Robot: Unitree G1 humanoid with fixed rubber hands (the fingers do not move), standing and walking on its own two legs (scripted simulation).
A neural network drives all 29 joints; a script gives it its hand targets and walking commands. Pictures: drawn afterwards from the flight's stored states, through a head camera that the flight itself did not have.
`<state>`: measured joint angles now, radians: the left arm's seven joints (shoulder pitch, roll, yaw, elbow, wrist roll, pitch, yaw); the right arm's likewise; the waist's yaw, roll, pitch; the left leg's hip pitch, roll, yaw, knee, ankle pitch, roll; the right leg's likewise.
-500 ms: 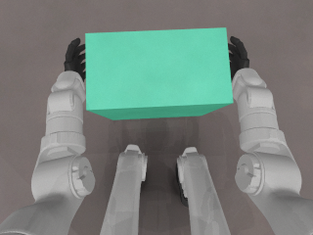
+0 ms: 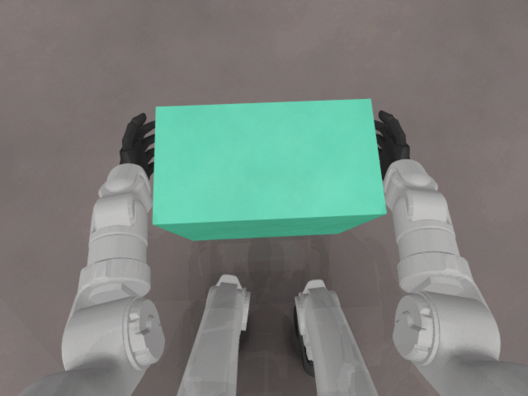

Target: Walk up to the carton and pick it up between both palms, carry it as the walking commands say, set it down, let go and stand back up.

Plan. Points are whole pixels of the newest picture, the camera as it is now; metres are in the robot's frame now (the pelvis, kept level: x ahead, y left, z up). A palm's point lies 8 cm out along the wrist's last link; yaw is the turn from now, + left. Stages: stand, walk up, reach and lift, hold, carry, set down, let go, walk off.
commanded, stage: reach and lift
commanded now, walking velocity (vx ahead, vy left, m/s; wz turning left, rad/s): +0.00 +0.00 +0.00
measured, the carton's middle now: (265, 183) +0.42 +0.02 -0.13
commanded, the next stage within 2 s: none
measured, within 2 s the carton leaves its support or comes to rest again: neither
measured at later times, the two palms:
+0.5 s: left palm (113, 159) +0.41 +0.22 +0.01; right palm (419, 156) +0.42 -0.17 +0.01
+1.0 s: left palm (81, 152) +0.39 +0.21 +0.09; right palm (463, 151) +0.40 -0.18 +0.09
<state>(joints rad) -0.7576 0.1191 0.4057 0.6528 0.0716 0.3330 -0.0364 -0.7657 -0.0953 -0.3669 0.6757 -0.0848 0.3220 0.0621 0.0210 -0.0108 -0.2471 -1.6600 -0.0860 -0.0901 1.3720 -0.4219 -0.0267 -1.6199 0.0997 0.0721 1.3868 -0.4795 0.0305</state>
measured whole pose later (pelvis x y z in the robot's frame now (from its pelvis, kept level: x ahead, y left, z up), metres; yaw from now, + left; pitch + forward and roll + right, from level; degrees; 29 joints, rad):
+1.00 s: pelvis +0.05 +0.00 +0.13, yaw +1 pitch +25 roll +0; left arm -0.43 0.02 0.39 0.51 0.16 0.38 -0.09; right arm -0.43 -0.01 -0.34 0.53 -0.17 0.37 0.11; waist 0.01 0.00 -0.19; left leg -0.92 -0.07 -0.11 0.77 -0.27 -0.01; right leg -0.88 0.07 0.11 0.78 -0.32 0.01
